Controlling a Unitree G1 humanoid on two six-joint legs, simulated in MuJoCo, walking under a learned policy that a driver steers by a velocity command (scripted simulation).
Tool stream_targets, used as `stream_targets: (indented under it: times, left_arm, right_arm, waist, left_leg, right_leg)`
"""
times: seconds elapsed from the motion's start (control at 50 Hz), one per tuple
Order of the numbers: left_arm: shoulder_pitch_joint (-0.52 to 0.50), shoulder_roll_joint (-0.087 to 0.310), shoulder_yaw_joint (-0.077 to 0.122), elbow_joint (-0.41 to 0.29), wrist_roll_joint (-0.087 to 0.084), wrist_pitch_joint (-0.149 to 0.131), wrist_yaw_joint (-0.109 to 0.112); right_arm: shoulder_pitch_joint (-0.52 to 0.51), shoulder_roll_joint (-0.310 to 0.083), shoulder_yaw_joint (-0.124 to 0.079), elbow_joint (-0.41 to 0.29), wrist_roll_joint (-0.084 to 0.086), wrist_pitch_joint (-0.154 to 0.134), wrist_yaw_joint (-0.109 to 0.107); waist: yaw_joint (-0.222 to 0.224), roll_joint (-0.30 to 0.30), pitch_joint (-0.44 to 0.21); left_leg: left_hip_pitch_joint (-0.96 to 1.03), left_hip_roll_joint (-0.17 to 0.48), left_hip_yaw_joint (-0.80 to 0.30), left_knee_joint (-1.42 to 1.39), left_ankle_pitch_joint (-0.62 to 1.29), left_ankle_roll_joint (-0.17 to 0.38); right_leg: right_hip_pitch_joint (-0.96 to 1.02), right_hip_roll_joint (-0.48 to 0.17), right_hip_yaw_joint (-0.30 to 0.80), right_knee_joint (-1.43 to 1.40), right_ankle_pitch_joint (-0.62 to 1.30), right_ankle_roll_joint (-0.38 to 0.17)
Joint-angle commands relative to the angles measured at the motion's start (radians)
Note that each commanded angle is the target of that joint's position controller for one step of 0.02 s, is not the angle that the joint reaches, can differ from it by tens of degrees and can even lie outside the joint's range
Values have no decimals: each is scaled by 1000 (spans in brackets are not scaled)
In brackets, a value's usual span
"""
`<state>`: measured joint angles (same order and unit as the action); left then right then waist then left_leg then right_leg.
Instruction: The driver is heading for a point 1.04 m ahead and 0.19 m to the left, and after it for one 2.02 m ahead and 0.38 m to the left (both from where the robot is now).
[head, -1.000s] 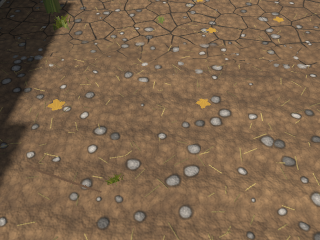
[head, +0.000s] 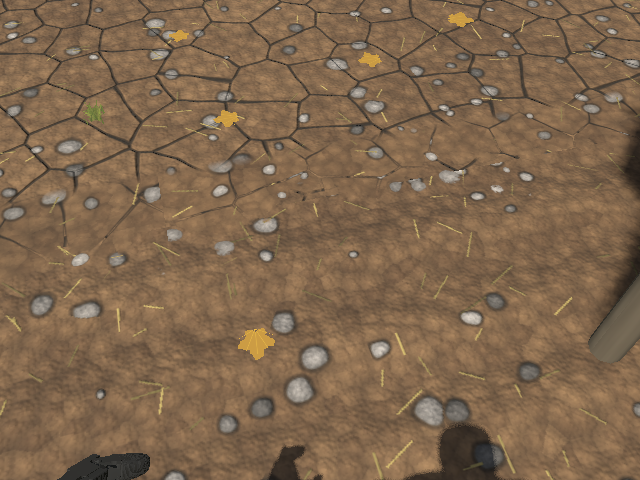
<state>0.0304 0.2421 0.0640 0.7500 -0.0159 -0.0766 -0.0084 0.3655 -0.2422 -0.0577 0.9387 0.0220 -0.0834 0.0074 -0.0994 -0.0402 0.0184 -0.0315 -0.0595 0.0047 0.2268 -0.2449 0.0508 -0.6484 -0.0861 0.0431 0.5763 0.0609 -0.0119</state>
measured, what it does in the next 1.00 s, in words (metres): walks ahead, turning left: right foot, then left foot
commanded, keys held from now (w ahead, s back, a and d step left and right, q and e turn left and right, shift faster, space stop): w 0.18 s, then w+q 0.64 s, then w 0.18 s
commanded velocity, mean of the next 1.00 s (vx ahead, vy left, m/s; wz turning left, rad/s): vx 0.50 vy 0.00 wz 0.31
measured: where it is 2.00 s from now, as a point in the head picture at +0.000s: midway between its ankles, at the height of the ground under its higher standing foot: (182, 244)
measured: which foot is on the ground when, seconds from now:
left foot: down 0.00-0.14, up 0.16-0.66, down 0.68-1.00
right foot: up 0.00-0.10, down 0.12-0.66, up 0.68-1.00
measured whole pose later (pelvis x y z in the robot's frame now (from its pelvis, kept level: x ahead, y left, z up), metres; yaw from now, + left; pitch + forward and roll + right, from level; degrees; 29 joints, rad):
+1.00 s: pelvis +0.53 +0.07 +0.00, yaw +22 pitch +2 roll +0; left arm 0.05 0.28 0.06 0.78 0.01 -0.10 -0.01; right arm 0.31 -0.25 -0.07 0.79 0.01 -0.06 0.00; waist -0.06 -0.04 0.03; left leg -0.12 -0.11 -0.08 0.30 -0.21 0.09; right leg -0.67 -0.10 0.06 0.68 0.03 0.04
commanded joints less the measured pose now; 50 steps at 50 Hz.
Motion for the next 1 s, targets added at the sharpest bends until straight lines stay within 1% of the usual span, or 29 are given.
stream_targets:
  times: [0.02, 0.08, 0.1, 0.12, 0.14, 0.16, 0.18, 0.2, 0.22, 0.26, 0.28, 0.32, 0.38, 0.44, 0.56, 0.62, 0.64, 0.66, 0.68, 0.7, 0.72, 0.74, 0.76, 0.78, 0.8, 0.86, 0.92, 0.96, 1.0]
  left_arm:
    - [-149, 52, 3, -106, -6, -20, -18]
    - [-84, 95, 17, -97, -3, -28, -28]
    - [30, 128, 34, -61, 1, -29, -24]
    - [213, 182, 56, -12, 12, -30, -15]
    - [353, 272, 77, 11, 31, -25, -7]
    - [393, 234, 64, 29, 11, -15, -8]
    - [334, 174, 44, 22, 3, -9, -6]
    - [256, 143, 34, 8, 4, -7, -4]
    - [190, 120, 26, 6, 13, -11, -8]
    - [131, 84, 16, 12, 25, -26, -14]
    - [131, 87, 19, 23, 25, -34, -16]
    - [142, 110, 26, 45, 29, -44, -10]
    - [169, 128, 31, 72, 32, -46, 5]
    - [180, 141, 30, 88, 26, -44, 14]
    - [280, 179, 43, 142, 7, -11, 24]
    - [256, 217, 55, 136, -3, 10, 34]
    - [244, 229, 58, 132, -5, 18, 38]
    - [231, 226, 55, 127, -6, 25, 43]
    - [240, 202, 43, 105, 10, 19, 46]
    - [328, 49, -7, 54, 41, -14, 22]
    - [225, 129, 6, 46, 3, -59, 5]
    - [134, 165, 16, 17, -29, -79, -3]
    - [119, 155, 12, 16, -18, -87, 3]
    - [113, 161, 20, 23, 9, -83, 12]
    - [129, 167, 27, 22, 17, -70, 14]
    - [148, 131, 24, 17, 25, -35, 15]
    - [52, 96, 8, -9, 30, -30, 12]
    - [-12, 82, 0, -23, 24, -34, 3]
    - [-69, 86, -3, -39, 13, -38, -5]
  right_arm:
    - [33, -163, -33, -25, 3, 1, -6]
    - [22, -190, -42, -16, 4, 15, -16]
    - [3, -187, -40, -20, 5, 19, -17]
    - [-17, -165, -30, -39, -5, 18, -17]
    - [46, -83, -3, -67, -15, 3, -15]
    - [79, -71, 7, -52, -8, -18, -7]
    - [11, -158, -18, -66, 14, -30, -1]
    - [-63, -164, -19, -82, 25, -32, -1]
    - [-99, -147, -20, -88, 16, -27, -6]
    - [-75, -116, -26, -78, 6, 3, -14]
    - [-60, -92, -23, -73, 7, 16, -15]
    - [-84, -83, -25, -86, 7, 30, -18]
    - [-149, -86, -30, -106, 0, 29, -12]
    - [-235, -71, -22, -132, -3, 24, 5]
    - [-402, -63, -7, -228, -2, 30, 38]
    - [-367, -95, -21, -256, -3, 36, 52]
    - [-287, -120, -37, -244, -2, 39, 52]
    - [-133, -167, -66, -206, 1, 40, 45]
    - [42, -260, -102, -168, 1, 46, 25]
    - [28, -352, -112, -170, 11, 40, 21]
    - [74, -267, -86, -192, -2, 34, 20]
    - [32, -217, -73, -192, -9, 26, 17]
    - [-37, -191, -65, -207, -5, 21, 16]
    - [-108, -160, -56, -224, -5, 21, 14]
    - [-145, -140, -47, -243, -15, 19, 11]
    - [-147, -156, -48, -249, -14, 14, -2]
    - [-100, -172, -50, -227, -10, 12, -16]
    - [-69, -172, -49, -213, -8, 13, -18]
    - [-30, -176, -48, -194, -7, 11, -16]
  waist:
    - [2, 114, 28]
    - [64, 142, -11]
    - [128, 134, -80]
    - [202, 108, -205]
    - [214, -79, -360]
    - [213, -229, -452]
    - [214, -147, -317]
    - [195, -81, -198]
    - [160, -17, -116]
    - [100, -43, -60]
    - [89, -49, -52]
    - [80, -38, -26]
    - [91, -16, -8]
    - [118, -12, 14]
    - [175, 4, 68]
    - [129, -42, 15]
    - [81, -57, -37]
    - [-2, -35, -117]
    - [-67, 71, -220]
    - [49, 315, -309]
    - [-26, 211, -393]
    - [-34, 169, -260]
    - [9, 79, -186]
    - [50, 46, -124]
    - [87, 60, -104]
    - [119, 71, -71]
    - [85, 86, -39]
    - [53, 102, -29]
    - [24, 113, -10]
  left_leg:
    - [39, 284, -144, -14, 344, 138]
    - [94, 301, -137, 97, 567, 110]
    - [71, 266, -103, 218, 706, 90]
    - [-71, 219, -66, 427, 651, 61]
    - [-465, 87, 12, 802, 275, -9]
    - [-648, 19, -75, 1008, -322, -24]
    - [-750, 82, -114, 1088, -295, -17]
    - [-758, 129, -88, 1071, -209, -10]
    - [-723, 163, -72, 1003, -138, -13]
    - [-616, 201, -88, 927, -66, -16]
    - [-593, 204, -91, 911, -47, -20]
    - [-627, 202, -109, 863, 30, -30]
    - [-680, 187, -130, 726, 206, -37]
    - [-635, 170, -78, 559, 349, -33]
    - [-707, 151, -10, 408, 246, 0]
    - [-581, 85, 74, 389, 81, 46]
    - [-463, 43, 105, 380, 46, 68]
    - [-245, -1, 115, 312, 105, 102]
    - [83, 117, -97, 294, 136, 167]
    - [422, 362, -654, 205, 11, 360]
    - [474, 393, -794, 90, -58, 367]
    - [384, 359, -640, 80, 24, 317]
    - [236, 317, -522, 79, 109, 281]
    - [85, 284, -437, 61, 209, 261]
    - [-13, 261, -396, 36, 274, 256]
    - [-138, 236, -311, -10, 374, 257]
    - [-185, 186, -212, -25, 407, 212]
    - [-198, 159, -173, -22, 349, 178]
    - [-181, 176, -191, -29, 261, 168]
  right_leg:
    - [11, 32, -29, -63, -27, -19]
    - [150, 68, -51, -119, -130, -61]
    - [322, 92, -75, -147, -111, -89]
    - [613, 24, -11, -93, -46, -138]
    - [1027, -221, 344, -82, -76, -265]
    - [1111, -328, 651, -207, -178, -348]
    - [1012, -287, 562, -238, -271, -305]
    - [858, -250, 413, -265, -257, -264]
    - [706, -210, 323, -313, -220, -239]
    - [535, -166, 214, -389, -163, -212]
    - [492, -163, 178, -416, -144, -213]
    - [467, -161, 105, -453, -96, -215]
    - [498, -148, 2, -465, -19, -193]
    - [502, -124, -97, -475, -2, -160]
    - [722, -195, -156, -405, 76, -139]
    - [772, -206, -201, -246, 467, -106]
    - [763, -195, -221, -123, 624, -92]
    - [695, -156, -252, 78, 646, -61]
    - [438, -112, -258, 388, 359, -16]
    - [-29, 105, -163, 721, -587, 43]
    - [-145, 104, 41, 820, -642, 21]
    - [-217, 57, 43, 803, -548, -2]
    - [-175, 12, 39, 717, -463, -10]
    - [-104, -15, 32, 630, -420, 0]
    - [-30, -33, 39, 586, -393, 8]
    - [17, -34, 11, 454, -331, 49]
    - [37, -17, -12, 233, -118, 67]
    - [91, 10, -24, 91, 25, 59]
    - [113, 28, -26, 15, 100, 49]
